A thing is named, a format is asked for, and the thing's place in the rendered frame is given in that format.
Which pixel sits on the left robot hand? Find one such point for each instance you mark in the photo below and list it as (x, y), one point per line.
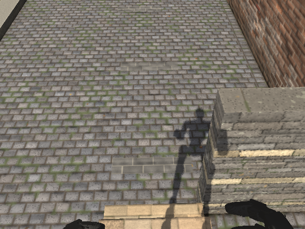
(79, 224)

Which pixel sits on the right robot hand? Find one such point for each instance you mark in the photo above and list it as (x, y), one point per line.
(258, 211)

